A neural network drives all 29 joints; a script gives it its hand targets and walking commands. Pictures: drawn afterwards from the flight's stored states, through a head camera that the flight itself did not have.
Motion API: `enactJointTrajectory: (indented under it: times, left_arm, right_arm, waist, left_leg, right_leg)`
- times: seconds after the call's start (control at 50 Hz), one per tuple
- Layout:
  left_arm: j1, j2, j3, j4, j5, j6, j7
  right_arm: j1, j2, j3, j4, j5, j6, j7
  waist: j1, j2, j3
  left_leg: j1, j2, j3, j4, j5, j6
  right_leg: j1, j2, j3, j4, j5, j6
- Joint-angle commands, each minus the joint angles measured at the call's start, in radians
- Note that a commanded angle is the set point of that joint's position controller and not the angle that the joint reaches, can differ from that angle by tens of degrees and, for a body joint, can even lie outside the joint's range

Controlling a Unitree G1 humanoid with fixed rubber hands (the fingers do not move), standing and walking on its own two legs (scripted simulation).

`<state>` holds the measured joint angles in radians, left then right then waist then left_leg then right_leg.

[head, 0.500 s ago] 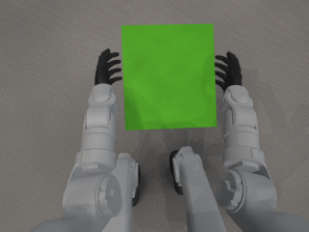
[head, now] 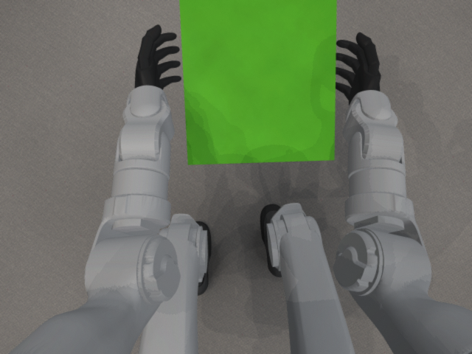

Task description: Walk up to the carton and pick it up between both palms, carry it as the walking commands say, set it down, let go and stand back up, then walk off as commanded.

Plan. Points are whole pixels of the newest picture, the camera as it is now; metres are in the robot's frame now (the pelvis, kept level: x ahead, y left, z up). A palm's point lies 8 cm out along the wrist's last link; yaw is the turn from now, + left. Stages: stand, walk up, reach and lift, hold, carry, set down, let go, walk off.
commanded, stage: set down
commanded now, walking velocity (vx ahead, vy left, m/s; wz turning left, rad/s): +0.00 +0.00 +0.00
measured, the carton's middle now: (253, 89) +0.52 -0.05 -0.23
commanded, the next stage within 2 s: none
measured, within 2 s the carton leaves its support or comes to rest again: rests again in 1.62 s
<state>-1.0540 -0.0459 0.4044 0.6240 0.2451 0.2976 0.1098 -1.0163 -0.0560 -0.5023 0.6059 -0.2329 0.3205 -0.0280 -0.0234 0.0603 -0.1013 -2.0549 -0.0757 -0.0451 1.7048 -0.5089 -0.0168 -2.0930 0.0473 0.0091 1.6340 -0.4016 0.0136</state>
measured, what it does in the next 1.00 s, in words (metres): lowers itself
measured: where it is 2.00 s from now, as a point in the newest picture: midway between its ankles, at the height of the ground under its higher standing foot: (237, 261)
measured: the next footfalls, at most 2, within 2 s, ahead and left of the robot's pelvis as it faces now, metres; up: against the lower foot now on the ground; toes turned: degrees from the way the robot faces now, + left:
none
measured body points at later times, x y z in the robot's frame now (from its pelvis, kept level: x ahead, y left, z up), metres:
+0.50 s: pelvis -0.01 +0.00 -0.05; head +0.36 -0.02 +0.22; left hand +0.53 +0.11 -0.21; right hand +0.51 -0.21 -0.22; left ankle +0.09 +0.12 -0.47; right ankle +0.12 -0.11 -0.47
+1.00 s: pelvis -0.02 +0.00 -0.11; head +0.37 -0.01 +0.10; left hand +0.56 +0.11 -0.28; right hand +0.55 -0.21 -0.29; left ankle +0.09 +0.12 -0.47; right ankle +0.12 -0.11 -0.47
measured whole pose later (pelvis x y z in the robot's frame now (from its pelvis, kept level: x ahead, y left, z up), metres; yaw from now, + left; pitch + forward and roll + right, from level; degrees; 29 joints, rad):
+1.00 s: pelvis -0.02 +0.00 -0.11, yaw +1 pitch +34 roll -1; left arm -1.53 0.19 0.27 0.81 0.06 0.28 0.15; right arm -1.49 -0.34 -0.36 0.83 -0.01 0.26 -0.03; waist -0.02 0.06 0.52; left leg -2.14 -0.11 -0.04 2.13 -0.59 -0.03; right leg -2.18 0.04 -0.01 2.05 -0.47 0.01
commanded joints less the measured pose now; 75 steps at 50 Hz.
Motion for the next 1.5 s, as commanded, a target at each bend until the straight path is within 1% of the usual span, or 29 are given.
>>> enactJointTrajectory:
  times: [0.0, 0.02, 0.08, 0.12, 0.16, 0.18, 0.2, 0.3, 0.32, 0.34, 0.36, 0.44, 0.46, 0.6, 0.64, 0.66, 0.72, 0.74, 0.76, 0.8, 0.84, 0.9, 0.92, 0.94, 0.96, 1.06, 1.12, 1.4, 1.48]
  left_arm:
    - [-0.659, -0.794, -0.523, 0.094, -0.221, -0.040, -0.257]
    - [-0.605, -0.829, -0.521, 0.130, -0.225, -0.038, -0.261]
    - [-0.654, -0.795, -0.553, 0.081, -0.243, -0.051, -0.252]
    - [-0.695, -0.805, -0.547, 0.087, -0.256, -0.048, -0.258]
    - [-0.709, -0.726, -0.513, 0.108, -0.225, -0.050, -0.246]
    - [-0.685, -0.742, -0.512, 0.061, -0.230, -0.058, -0.249]
    - [-0.623, -0.732, -0.472, 0.186, -0.207, -0.045, -0.252]
    - [-0.758, -0.723, -0.539, 0.096, -0.280, -0.066, -0.254]
    - [-0.785, -0.658, -0.534, 0.049, -0.270, -0.077, -0.247]
    - [-0.770, -0.704, -0.550, 0.111, -0.279, -0.066, -0.247]
    - [-0.752, -0.661, -0.510, 0.117, -0.231, -0.071, -0.239]
    - [-0.758, -0.672, -0.529, 0.162, -0.277, -0.066, -0.242]
    - [-0.827, -0.656, -0.567, 0.034, -0.292, -0.085, -0.234]
    - [-0.936, -0.612, -0.639, 0.023, -0.339, -0.090, -0.216]
    - [-0.956, -0.557, -0.654, -0.010, -0.341, -0.083, -0.200]
    - [-0.974, -0.581, -0.674, -0.002, -0.381, -0.079, -0.199]
    - [-1.075, -0.549, -0.744, -0.115, -0.430, -0.096, -0.184]
    - [-1.011, -0.576, -0.725, -0.036, -0.416, -0.091, -0.184]
    - [-0.994, -0.594, -0.723, 0.010, -0.418, -0.072, -0.188]
    - [-0.939, -0.587, -0.652, 0.144, -0.401, -0.065, -0.200]
    - [-0.900, -0.575, -0.595, 0.202, -0.332, -0.052, -0.221]
    - [-0.946, -0.642, -0.586, 0.204, -0.352, -0.055, -0.243]
    - [-0.905, -0.639, -0.567, 0.211, -0.331, -0.055, -0.246]
    - [-0.962, -0.635, -0.567, 0.199, -0.349, -0.051, -0.259]
    - [-0.909, -0.649, -0.569, 0.233, -0.345, -0.047, -0.263]
    - [-1.025, -0.642, -0.629, 0.164, -0.403, -0.066, -0.264]
    - [-0.961, -0.616, -0.554, 0.199, -0.361, -0.066, -0.269]
    - [-0.833, -0.627, -0.476, 0.361, -0.307, -0.065, -0.293]
    - [-0.868, -0.628, -0.500, 0.268, -0.321, -0.079, -0.299]
  right_arm:
    - [-0.669, 0.771, 0.515, 0.020, 0.170, -0.061, 0.251]
    - [-0.709, 0.723, 0.539, -0.056, 0.179, -0.079, 0.243]
    - [-0.673, 0.754, 0.549, 0.000, 0.163, -0.065, 0.243]
    - [-0.685, 0.711, 0.525, 0.012, 0.173, -0.072, 0.237]
    - [-0.726, 0.732, 0.529, 0.050, 0.191, -0.060, 0.253]
    - [-0.677, 0.757, 0.515, 0.072, 0.165, -0.057, 0.253]
    - [-0.679, 0.706, 0.507, 0.089, 0.157, -0.061, 0.253]
    - [-0.694, 0.671, 0.505, 0.060, 0.169, -0.083, 0.225]
    - [-0.767, 0.695, 0.544, 0.032, 0.199, -0.078, 0.233]
    - [-0.749, 0.652, 0.523, 0.039, 0.188, -0.088, 0.234]
    - [-0.749, 0.670, 0.504, 0.103, 0.184, -0.082, 0.231]
    - [-0.821, 0.569, 0.550, 0.005, 0.210, -0.103, 0.215]
    - [-0.869, 0.625, 0.588, -0.074, 0.245, -0.113, 0.215]
    - [-0.885, 0.554, 0.568, 0.046, 0.265, -0.118, 0.202]
    - [-0.983, 0.526, 0.624, -0.056, 0.324, -0.125, 0.196]
    - [-1.016, 0.493, 0.649, -0.049, 0.324, -0.121, 0.186]
    - [-0.961, 0.528, 0.627, -0.011, 0.365, -0.122, 0.172]
    - [-0.979, 0.547, 0.630, 0.005, 0.371, -0.119, 0.179]
    - [-0.969, 0.500, 0.623, 0.046, 0.366, -0.115, 0.183]
    - [-1.001, 0.540, 0.642, 0.106, 0.356, -0.097, 0.204]
    - [-1.029, 0.548, 0.592, 0.118, 0.346, -0.101, 0.238]
    - [-1.002, 0.549, 0.552, 0.170, 0.324, -0.106, 0.255]
    - [-1.037, 0.533, 0.549, 0.165, 0.338, -0.112, 0.257]
    - [-1.001, 0.503, 0.522, 0.181, 0.302, -0.106, 0.259]
    - [-1.042, 0.521, 0.545, 0.150, 0.319, -0.110, 0.255]
    - [-0.974, 0.519, 0.508, 0.250, 0.294, -0.106, 0.252]
    - [-0.995, 0.543, 0.508, 0.217, 0.293, -0.111, 0.262]
    - [-0.845, 0.553, 0.427, 0.355, 0.229, -0.100, 0.288]
    - [-0.822, 0.551, 0.412, 0.339, 0.222, -0.109, 0.293]
  waist:
    - [-0.149, -0.037, -1.071]
    - [-0.138, 0.015, -1.126]
    - [-0.151, -0.070, -1.124]
    - [-0.167, -0.002, -1.097]
    - [-0.111, -0.011, -1.018]
    - [-0.131, -0.067, -1.007]
    - [-0.135, -0.024, -0.943]
    - [-0.183, -0.019, -1.066]
    - [-0.131, -0.070, -1.050]
    - [-0.174, -0.034, -0.997]
    - [-0.130, -0.030, -0.929]
    - [-0.171, -0.045, -1.021]
    - [-0.125, -0.055, -1.162]
    - [-0.195, -0.033, -1.083]
    - [-0.130, -0.026, -1.292]
    - [-0.172, -0.082, -1.270]
    - [-0.198, -0.018, -1.452]
    - [-0.166, -0.021, -1.396]
    - [-0.206, 0.001, -1.387]
    - [-0.154, -0.093, -1.262]
    - [-0.113, -0.064, -0.988]
    - [-0.171, -0.012, -0.944]
    - [-0.133, 0.033, -0.888]
    - [-0.209, -0.003, -0.909]
    - [-0.162, -0.002, -0.895]
    - [-0.241, 0.025, -0.879]
    - [-0.183, 0.007, -0.833]
    - [-0.179, -0.010, -0.538]
    - [-0.182, 0.029, -0.564]
  left_leg:
    - [0.388, -0.106, 0.053, -0.081, 0.199, -0.009]
    - [0.385, -0.116, 0.061, -0.058, 0.227, -0.018]
    - [0.365, -0.107, 0.041, -0.042, 0.244, -0.009]
    - [0.351, -0.110, 0.060, -0.031, 0.242, -0.020]
    - [0.354, -0.110, 0.059, -0.035, 0.198, -0.007]
    - [0.309, -0.116, 0.061, -0.021, 0.213, -0.005]
    - [0.276, -0.113, 0.075, -0.010, 0.168, -0.012]
    - [0.263, -0.112, 0.076, 0.050, 0.179, -0.017]
    - [0.262, -0.109, 0.083, 0.055, 0.203, -0.011]
    - [0.239, -0.102, 0.066, 0.048, 0.193, -0.020]
    - [0.224, -0.104, 0.076, 0.046, 0.177, -0.010]
    - [0.297, -0.103, 0.074, 0.090, 0.185, -0.012]
    - [0.318, -0.104, 0.083, 0.124, 0.258, -0.017]
    - [0.344, -0.098, 0.063, 0.156, 0.222, -0.018]
    - [0.487, -0.090, 0.072, 0.202, 0.296, -0.025]
    - [0.451, -0.097, 0.066, 0.218, 0.286, -0.020]
    - [0.601, -0.087, 0.083, 0.264, 0.362, -0.023]
    - [0.575, -0.089, 0.088, 0.279, 0.368, -0.022]
    - [0.622, -0.078, 0.065, 0.277, 0.329, -0.025]
    - [0.557, -0.069, 0.085, 0.300, 0.275, -0.013]
    - [0.429, -0.066, 0.071, 0.281, 0.250, -0.001]
    - [0.418, -0.061, 0.066, 0.294, 0.197, -0.005]
    - [0.406, -0.064, 0.065, 0.286, 0.168, 0.004]
    - [0.419, -0.065, 0.053, 0.288, 0.188, 0.001]
    - [0.367, -0.070, 0.059, 0.294, 0.187, 0.001]
    - [0.363, -0.076, 0.058, 0.313, 0.163, -0.009]
    - [0.360, -0.074, 0.056, 0.301, 0.168, -0.002]
    - [0.209, -0.074, 0.052, 0.304, 0.062, 0.007]
    - [0.184, -0.080, 0.067, 0.316, 0.138, 0.001]
  right_leg:
    - [0.592, 0.086, -0.064, 0.012, 0.228, 0.019]
    - [0.640, 0.071, -0.049, 0.035, 0.257, 0.013]
    - [0.638, 0.077, -0.070, 0.072, 0.302, 0.023]
    - [0.621, 0.069, -0.045, 0.055, 0.297, 0.008]
    - [0.541, 0.065, -0.052, 0.078, 0.228, 0.020]
    - [0.545, 0.073, -0.056, 0.076, 0.245, 0.020]
    - [0.530, 0.062, -0.045, 0.076, 0.209, 0.018]
    - [0.629, 0.058, -0.039, 0.120, 0.271, 0.008]
    - [0.621, 0.055, -0.041, 0.129, 0.286, 0.020]
    - [0.577, 0.057, -0.047, 0.131, 0.295, 0.009]
    - [0.537, 0.055, -0.044, 0.136, 0.254, 0.021]
    - [0.593, 0.039, -0.052, 0.169, 0.255, 0.024]
    - [0.665, 0.047, -0.042, 0.194, 0.343, 0.022]
    - [0.596, 0.040, -0.082, 0.250, 0.302, 0.025]
    - [0.677, 0.035, -0.082, 0.292, 0.348, 0.024]
    - [0.738, 0.028, -0.087, 0.293, 0.346, 0.030]
    - [0.768, 0.043, -0.102, 0.341, 0.408, 0.022]
    - [0.729, 0.043, -0.092, 0.346, 0.406, 0.017]
    - [0.715, 0.032, -0.113, 0.357, 0.341, 0.018]
    - [0.714, 0.030, -0.096, 0.352, 0.293, 0.019]
    - [0.566, 0.033, -0.087, 0.362, 0.264, 0.008]
    - [0.528, 0.028, -0.087, 0.367, 0.210, -0.013]
    - [0.477, 0.026, -0.087, 0.384, 0.161, -0.018]
    - [0.511, 0.018, -0.096, 0.370, 0.185, -0.014]
    - [0.536, 0.018, -0.075, 0.376, 0.196, -0.014]
    - [0.517, 0.022, -0.095, 0.403, 0.193, -0.029]
    - [0.488, 0.020, -0.087, 0.391, 0.163, -0.018]
    - [0.394, 0.022, -0.057, 0.386, 0.083, -0.033]
    - [0.396, 0.036, -0.063, 0.388, 0.152, -0.031]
